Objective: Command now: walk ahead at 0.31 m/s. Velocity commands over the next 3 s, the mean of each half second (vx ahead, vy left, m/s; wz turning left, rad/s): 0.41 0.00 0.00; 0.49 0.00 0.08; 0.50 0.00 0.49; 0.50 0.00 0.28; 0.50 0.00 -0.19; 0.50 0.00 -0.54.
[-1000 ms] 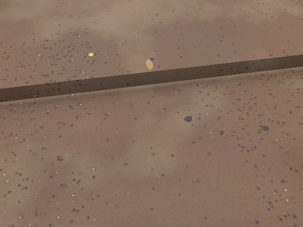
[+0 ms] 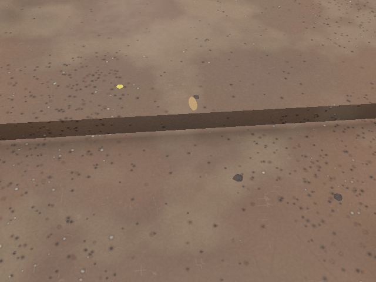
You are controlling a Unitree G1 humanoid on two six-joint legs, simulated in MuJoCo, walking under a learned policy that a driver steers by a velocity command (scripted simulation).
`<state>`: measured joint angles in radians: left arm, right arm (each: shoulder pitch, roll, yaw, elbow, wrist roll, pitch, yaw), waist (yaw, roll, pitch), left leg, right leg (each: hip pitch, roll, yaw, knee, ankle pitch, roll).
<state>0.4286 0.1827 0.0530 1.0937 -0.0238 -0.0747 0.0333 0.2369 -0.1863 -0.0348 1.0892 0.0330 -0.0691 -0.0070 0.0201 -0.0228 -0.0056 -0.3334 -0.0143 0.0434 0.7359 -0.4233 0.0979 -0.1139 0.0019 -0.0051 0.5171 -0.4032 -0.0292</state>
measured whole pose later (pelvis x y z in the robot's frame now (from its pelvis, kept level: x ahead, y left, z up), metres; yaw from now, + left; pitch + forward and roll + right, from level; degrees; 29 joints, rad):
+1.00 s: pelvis +0.50 -0.01 +0.01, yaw +4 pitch +1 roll -2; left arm 0.34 0.24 0.04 1.01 0.00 -0.11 0.00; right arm 0.10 -0.24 -0.06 0.90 0.02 -0.07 0.01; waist 0.06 0.03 -0.01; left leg -0.70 0.12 -0.03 0.69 0.10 0.04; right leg 0.02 0.07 -0.12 0.17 -0.23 -0.05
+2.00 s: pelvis +1.03 +0.12 +0.02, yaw +27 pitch +1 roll -1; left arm 0.43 0.21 0.03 0.94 0.02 -0.09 -0.01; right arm 0.14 -0.24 -0.02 0.83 -0.04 -0.03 0.04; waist 0.05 0.05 0.02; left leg -0.59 0.06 0.02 0.88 -0.19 0.02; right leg -0.06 0.05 -0.06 0.25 -0.21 -0.06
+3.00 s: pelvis +1.49 +0.30 +0.12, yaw +0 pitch +6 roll +2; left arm 0.40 0.21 0.03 0.78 -0.03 -0.06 0.01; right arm -0.02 -0.22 -0.01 0.60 0.00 -0.09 0.00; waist 0.08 0.04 -0.04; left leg -0.77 0.05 -0.07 0.74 0.00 -0.03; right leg -0.16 0.13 0.15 0.36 -0.28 -0.12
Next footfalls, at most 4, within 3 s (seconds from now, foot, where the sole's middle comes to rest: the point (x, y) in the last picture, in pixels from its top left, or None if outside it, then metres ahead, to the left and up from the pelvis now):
0.58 right None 0.46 -0.11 -0.77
1.14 left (160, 227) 0.74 0.14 -0.77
1.66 right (186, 165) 1.06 0.04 -0.77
2.14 left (129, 150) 1.14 0.31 -0.77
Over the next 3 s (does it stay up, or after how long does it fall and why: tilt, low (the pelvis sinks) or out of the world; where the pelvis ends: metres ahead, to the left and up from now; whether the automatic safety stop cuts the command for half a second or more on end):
stays up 1.49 0.30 0.12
